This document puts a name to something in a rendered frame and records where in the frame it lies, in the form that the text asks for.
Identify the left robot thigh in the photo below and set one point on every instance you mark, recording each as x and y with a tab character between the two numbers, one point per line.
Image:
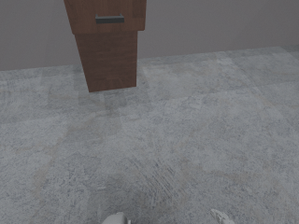
117	219

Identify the cabinet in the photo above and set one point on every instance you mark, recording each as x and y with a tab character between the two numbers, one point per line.
109	60

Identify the robot right hand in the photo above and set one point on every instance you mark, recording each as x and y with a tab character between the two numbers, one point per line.
221	217

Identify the drawer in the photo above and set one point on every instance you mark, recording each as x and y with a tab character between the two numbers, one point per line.
81	15

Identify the handle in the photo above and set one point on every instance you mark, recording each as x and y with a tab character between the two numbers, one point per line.
109	19

